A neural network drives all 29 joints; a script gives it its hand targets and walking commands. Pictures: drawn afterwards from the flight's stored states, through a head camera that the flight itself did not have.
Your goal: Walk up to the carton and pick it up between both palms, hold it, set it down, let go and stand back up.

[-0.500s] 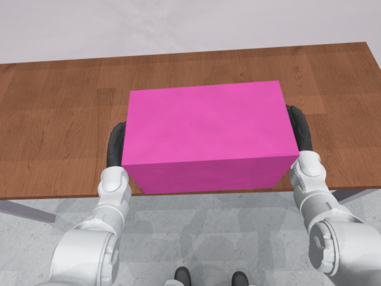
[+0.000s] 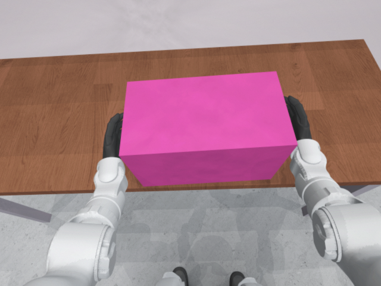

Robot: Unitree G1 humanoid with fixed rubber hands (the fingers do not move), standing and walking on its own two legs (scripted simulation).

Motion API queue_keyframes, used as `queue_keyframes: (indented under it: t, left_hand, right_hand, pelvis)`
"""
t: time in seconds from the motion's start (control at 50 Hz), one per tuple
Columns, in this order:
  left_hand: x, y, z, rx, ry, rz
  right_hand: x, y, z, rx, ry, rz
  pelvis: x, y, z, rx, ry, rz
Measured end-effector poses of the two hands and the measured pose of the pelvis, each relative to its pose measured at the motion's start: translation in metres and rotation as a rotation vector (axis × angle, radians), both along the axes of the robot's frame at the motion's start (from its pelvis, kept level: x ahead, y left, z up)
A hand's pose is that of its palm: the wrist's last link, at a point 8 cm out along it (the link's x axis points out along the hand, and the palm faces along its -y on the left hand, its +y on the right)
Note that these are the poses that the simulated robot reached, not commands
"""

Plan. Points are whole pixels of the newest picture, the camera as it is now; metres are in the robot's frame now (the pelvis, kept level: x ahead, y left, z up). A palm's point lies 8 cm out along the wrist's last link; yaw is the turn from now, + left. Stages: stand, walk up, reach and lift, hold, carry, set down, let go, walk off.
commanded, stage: set down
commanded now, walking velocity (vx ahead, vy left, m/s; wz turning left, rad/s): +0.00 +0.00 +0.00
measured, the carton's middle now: (204, 134) +0.44 +0.01 -0.01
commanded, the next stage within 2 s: none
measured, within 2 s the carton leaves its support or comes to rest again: neither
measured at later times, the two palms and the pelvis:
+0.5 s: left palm (104, 142) +0.40 +0.22 +0.04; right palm (308, 134) +0.41 -0.20 +0.03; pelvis -0.02 +0.01 +0.00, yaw +0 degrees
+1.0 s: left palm (86, 177) +0.33 +0.25 +0.02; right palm (317, 165) +0.35 -0.21 +0.02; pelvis -0.02 +0.01 +0.02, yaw +1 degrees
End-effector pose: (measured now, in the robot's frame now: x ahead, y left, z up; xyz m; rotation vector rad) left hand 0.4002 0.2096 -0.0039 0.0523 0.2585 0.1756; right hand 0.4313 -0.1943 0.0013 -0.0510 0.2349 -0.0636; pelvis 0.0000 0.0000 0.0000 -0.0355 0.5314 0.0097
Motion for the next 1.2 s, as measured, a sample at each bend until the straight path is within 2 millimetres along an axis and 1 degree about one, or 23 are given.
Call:
queue_keyframes:
  t: [0.08, 0.2, 0.3, 0.38, 0.46, 0.6, 0.72, 0.82, 0.9, 1.0, 1.1, 1.2]
  left_hand:
    - [0.000, 0.004, 0.007, 0.016, 0.004, -0.017]
    - [0.005, 0.014, 0.029, -0.002, -0.022, -0.005]
    - [0.009, 0.012, 0.044, -0.019, -0.028, -0.021]
    - [0.009, 0.005, 0.047, -0.038, -0.022, -0.037]
    - [0.003, 0.005, 0.045, -0.045, -0.006, -0.031]
    - [-0.012, 0.013, 0.035, -0.043, 0.033, -0.018]
    - [-0.024, 0.023, 0.036, -0.033, 0.024, -0.012]
    - [-0.034, 0.030, 0.038, -0.021, 0.007, -0.021]
    - [-0.047, 0.033, 0.032, -0.016, 0.021, -0.029]
    - [-0.069, 0.036, 0.023, -0.012, 0.039, -0.026]
    - [-0.091, 0.038, 0.020, -0.009, 0.041, -0.021]
    - [-0.110, 0.042, 0.022, 0.006, 0.045, -0.019]
  right_hand:
    - [-0.003, -0.003, 0.003, -0.020, 0.012, 0.023]
    - [-0.006, -0.008, 0.017, -0.014, 0.012, 0.035]
    - [-0.009, -0.006, 0.029, -0.013, 0.023, 0.052]
    - [-0.013, -0.003, 0.033, -0.003, 0.033, 0.051]
    - [-0.019, -0.003, 0.033, 0.005, 0.041, 0.043]
    - [-0.029, -0.003, 0.031, 0.015, 0.047, 0.037]
    - [-0.037, -0.004, 0.028, 0.017, 0.050, 0.040]
    - [-0.048, -0.005, 0.027, 0.019, 0.048, 0.041]
    - [-0.061, -0.007, 0.022, 0.017, 0.060, 0.044]
    - [-0.081, -0.013, 0.016, 0.034, 0.070, 0.026]
    - [-0.101, -0.020, 0.014, 0.048, 0.066, 0.013]
    - [-0.117, -0.029, 0.018, 0.052, 0.060, 0.004]
  pelvis:
    - [-0.003, 0.001, -0.002, -0.006, -0.012, -0.004]
    - [-0.008, 0.003, -0.005, -0.005, -0.040, -0.002]
    - [-0.013, 0.004, -0.004, 0.001, -0.071, 0.000]
    - [-0.016, 0.004, -0.002, 0.003, -0.091, 0.002]
    - [-0.017, 0.005, 0.000, 0.001, -0.101, 0.001]
    - [-0.018, 0.006, 0.004, -0.002, -0.113, -0.005]
    - [-0.020, 0.007, 0.007, -0.002, -0.134, -0.001]
    - [-0.020, 0.007, 0.010, -0.001, -0.158, 0.006]
    - [-0.019, 0.007, 0.013, 0.002, -0.185, 0.008]
    - [-0.016, 0.006, 0.016, 0.005, -0.212, 0.011]
    - [-0.013, 0.005, 0.019, 0.009, -0.248, 0.014]
    - [-0.010, 0.001, 0.022, 0.020, -0.296, 0.016]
